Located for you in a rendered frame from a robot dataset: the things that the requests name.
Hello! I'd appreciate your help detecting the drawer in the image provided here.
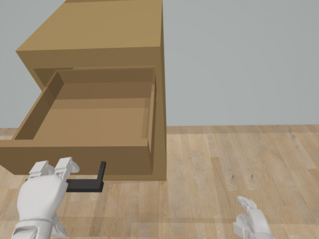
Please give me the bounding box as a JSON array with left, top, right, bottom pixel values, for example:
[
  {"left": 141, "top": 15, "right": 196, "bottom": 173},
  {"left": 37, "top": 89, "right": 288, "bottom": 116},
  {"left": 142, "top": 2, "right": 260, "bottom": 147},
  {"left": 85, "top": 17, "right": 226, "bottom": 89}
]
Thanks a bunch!
[{"left": 0, "top": 67, "right": 157, "bottom": 175}]

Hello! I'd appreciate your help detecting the robot left hand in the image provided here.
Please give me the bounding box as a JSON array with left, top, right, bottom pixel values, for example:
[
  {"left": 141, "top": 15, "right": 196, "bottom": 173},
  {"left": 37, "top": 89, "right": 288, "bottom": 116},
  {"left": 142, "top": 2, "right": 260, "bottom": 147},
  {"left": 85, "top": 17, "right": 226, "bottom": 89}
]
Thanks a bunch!
[{"left": 17, "top": 157, "right": 80, "bottom": 238}]

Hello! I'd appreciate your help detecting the cabinet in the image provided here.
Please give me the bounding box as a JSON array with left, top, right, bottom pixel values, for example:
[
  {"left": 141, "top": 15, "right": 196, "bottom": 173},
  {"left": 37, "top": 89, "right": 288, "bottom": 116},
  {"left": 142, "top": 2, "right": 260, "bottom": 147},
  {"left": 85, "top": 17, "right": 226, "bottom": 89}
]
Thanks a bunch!
[{"left": 16, "top": 0, "right": 166, "bottom": 181}]

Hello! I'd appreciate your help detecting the left robot forearm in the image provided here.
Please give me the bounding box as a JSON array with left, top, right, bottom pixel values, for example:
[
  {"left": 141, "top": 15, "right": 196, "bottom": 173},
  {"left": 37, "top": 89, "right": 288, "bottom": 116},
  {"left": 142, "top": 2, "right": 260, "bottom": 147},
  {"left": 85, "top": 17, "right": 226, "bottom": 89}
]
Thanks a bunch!
[{"left": 11, "top": 219, "right": 53, "bottom": 239}]

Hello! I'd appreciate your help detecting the robot right hand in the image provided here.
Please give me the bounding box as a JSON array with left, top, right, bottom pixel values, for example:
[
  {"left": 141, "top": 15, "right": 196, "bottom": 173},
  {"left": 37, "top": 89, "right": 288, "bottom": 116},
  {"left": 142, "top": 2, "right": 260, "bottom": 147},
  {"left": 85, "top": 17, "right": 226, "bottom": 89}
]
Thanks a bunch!
[{"left": 233, "top": 196, "right": 271, "bottom": 239}]

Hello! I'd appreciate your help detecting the handle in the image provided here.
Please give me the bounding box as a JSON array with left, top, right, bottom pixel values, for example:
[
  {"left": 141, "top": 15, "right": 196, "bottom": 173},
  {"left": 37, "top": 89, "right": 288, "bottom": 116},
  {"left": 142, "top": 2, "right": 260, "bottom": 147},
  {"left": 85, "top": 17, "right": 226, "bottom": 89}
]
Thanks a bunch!
[{"left": 25, "top": 161, "right": 106, "bottom": 192}]

